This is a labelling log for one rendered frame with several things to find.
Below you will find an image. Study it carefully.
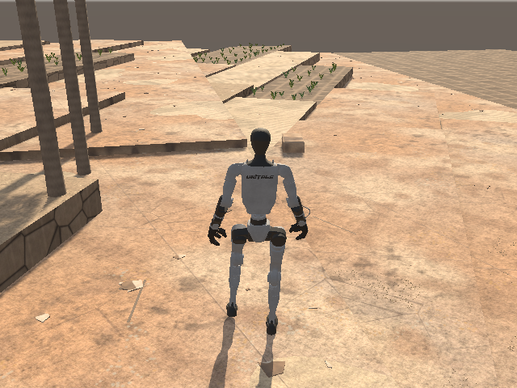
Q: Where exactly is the robot left upper arm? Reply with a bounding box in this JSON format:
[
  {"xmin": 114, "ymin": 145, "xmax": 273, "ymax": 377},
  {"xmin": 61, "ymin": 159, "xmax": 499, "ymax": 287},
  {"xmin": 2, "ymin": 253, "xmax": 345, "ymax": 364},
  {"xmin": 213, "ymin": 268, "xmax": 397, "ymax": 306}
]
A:
[{"xmin": 220, "ymin": 162, "xmax": 243, "ymax": 208}]

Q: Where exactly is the right robot forearm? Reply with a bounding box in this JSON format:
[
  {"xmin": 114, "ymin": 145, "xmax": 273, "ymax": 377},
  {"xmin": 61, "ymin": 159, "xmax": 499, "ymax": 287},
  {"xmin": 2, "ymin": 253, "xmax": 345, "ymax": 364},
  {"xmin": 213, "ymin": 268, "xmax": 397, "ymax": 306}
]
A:
[{"xmin": 291, "ymin": 196, "xmax": 306, "ymax": 226}]

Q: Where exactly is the left robot shin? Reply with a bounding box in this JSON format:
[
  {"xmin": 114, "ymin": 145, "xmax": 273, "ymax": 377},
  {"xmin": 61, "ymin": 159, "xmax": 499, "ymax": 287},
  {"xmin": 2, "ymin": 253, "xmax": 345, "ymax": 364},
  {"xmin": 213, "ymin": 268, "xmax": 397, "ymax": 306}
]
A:
[{"xmin": 229, "ymin": 252, "xmax": 241, "ymax": 306}]

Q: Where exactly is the right robot foot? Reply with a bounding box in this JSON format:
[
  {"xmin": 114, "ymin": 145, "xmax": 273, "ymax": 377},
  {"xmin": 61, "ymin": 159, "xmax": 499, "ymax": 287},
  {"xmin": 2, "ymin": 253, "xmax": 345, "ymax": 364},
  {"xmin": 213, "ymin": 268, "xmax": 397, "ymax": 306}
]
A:
[{"xmin": 266, "ymin": 315, "xmax": 278, "ymax": 335}]

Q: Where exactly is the robot left hand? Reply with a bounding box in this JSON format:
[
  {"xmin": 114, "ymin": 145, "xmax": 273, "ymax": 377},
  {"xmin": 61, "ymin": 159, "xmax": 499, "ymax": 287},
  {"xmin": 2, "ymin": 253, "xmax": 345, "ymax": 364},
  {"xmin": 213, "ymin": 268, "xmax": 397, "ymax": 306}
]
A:
[{"xmin": 208, "ymin": 226, "xmax": 227, "ymax": 246}]

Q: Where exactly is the robot right hand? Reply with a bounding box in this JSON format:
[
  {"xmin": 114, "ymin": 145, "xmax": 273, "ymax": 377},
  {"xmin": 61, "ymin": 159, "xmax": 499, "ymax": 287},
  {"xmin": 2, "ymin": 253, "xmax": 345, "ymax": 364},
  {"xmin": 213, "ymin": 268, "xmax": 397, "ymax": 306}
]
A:
[{"xmin": 289, "ymin": 223, "xmax": 308, "ymax": 240}]

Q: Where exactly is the left robot forearm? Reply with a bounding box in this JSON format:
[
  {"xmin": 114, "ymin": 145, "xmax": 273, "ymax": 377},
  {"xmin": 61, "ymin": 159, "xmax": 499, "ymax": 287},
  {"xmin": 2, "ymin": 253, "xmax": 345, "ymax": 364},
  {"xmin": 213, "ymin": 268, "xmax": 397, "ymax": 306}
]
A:
[{"xmin": 210, "ymin": 195, "xmax": 228, "ymax": 230}]

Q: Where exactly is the robot right upper arm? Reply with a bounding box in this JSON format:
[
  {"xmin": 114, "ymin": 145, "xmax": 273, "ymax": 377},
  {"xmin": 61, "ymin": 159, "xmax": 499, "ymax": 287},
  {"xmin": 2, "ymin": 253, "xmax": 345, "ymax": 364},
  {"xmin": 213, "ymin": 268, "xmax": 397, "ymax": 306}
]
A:
[{"xmin": 276, "ymin": 163, "xmax": 300, "ymax": 208}]

